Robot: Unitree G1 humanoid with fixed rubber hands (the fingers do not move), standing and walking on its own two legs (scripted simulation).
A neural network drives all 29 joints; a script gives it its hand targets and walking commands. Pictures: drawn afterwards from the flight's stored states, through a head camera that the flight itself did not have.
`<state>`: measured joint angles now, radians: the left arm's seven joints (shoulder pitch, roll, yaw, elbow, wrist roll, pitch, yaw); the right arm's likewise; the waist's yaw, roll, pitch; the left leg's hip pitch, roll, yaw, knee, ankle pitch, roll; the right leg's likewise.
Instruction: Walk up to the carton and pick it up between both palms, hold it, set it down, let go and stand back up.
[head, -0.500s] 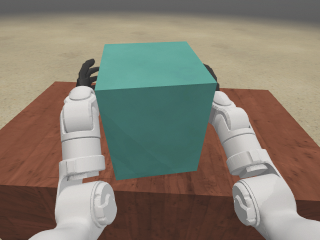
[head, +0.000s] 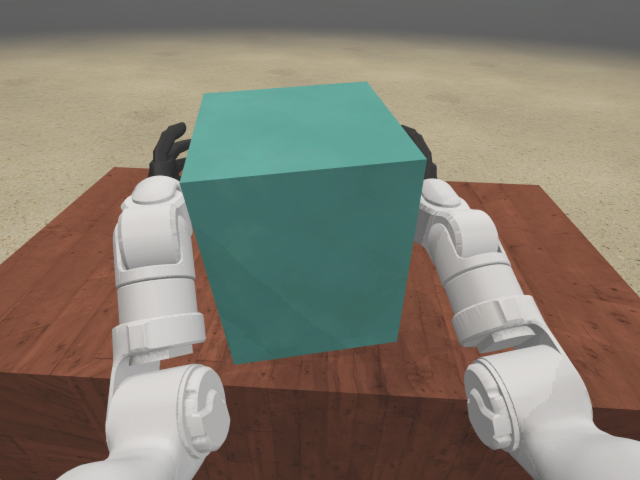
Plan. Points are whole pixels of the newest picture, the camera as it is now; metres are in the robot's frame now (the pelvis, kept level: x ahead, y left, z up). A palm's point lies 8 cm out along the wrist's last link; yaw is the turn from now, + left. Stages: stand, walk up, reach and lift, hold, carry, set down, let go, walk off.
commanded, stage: hold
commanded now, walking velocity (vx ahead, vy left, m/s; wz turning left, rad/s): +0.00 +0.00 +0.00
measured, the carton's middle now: (302, 219) +0.36 +0.00 +0.23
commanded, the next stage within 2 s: none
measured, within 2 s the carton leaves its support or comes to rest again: neither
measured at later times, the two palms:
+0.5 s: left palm (163, 186) +0.37 +0.16 +0.27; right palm (413, 184) +0.37 -0.13 +0.26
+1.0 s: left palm (164, 189) +0.37 +0.16 +0.27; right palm (414, 191) +0.36 -0.13 +0.26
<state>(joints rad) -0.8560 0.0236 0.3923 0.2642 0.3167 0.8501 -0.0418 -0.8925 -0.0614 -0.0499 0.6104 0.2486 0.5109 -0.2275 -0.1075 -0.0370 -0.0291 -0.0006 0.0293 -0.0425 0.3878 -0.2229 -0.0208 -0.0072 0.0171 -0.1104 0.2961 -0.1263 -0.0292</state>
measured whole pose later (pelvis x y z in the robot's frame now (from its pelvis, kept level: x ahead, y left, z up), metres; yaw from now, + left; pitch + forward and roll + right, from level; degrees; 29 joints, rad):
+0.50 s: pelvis +0.01 +0.00 +0.00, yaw +0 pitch -9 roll -1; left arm -0.84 0.02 0.39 0.21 0.32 0.87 -0.05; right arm -0.88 -0.08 -0.01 0.56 0.28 0.53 -0.24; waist -0.10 -0.04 -0.02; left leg 0.01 0.03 -0.03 0.39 -0.23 -0.02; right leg 0.00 0.02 -0.10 0.29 -0.13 -0.02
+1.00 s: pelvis +0.01 +0.01 +0.00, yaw -1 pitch -10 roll -1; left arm -0.82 0.00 0.38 0.18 0.33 0.89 -0.05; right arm -0.85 -0.07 -0.02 0.54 0.27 0.54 -0.24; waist -0.11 -0.03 -0.02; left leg 0.03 0.03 -0.03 0.39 -0.24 -0.01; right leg 0.02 0.01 -0.10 0.29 -0.13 -0.02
